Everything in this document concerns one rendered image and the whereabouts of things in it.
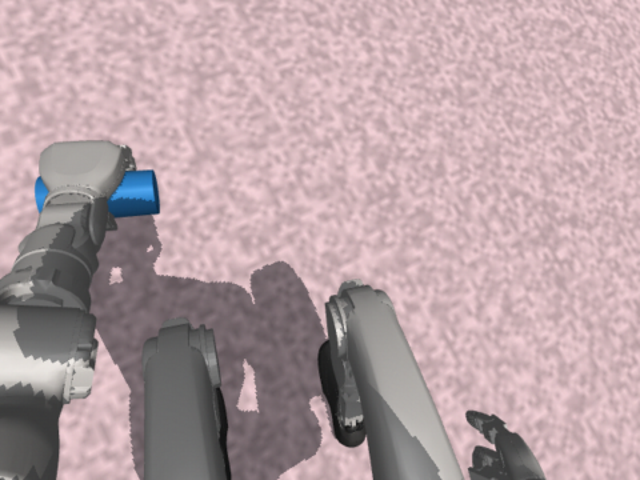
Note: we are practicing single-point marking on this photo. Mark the right robot foot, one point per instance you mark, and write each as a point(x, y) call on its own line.
point(346, 435)

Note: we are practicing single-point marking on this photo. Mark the left robot arm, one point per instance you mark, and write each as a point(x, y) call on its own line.
point(47, 345)

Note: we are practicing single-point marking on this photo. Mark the right robot hand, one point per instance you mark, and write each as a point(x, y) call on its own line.
point(512, 460)

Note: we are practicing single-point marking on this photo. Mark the left robot hand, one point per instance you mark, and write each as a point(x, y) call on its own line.
point(96, 165)

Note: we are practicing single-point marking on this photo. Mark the can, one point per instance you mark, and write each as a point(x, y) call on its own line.
point(136, 195)

